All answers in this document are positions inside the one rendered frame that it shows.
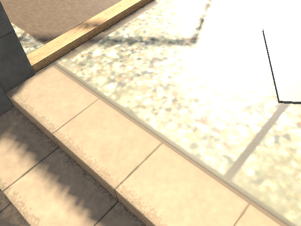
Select stairs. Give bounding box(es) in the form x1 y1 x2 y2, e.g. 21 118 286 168
0 96 154 226

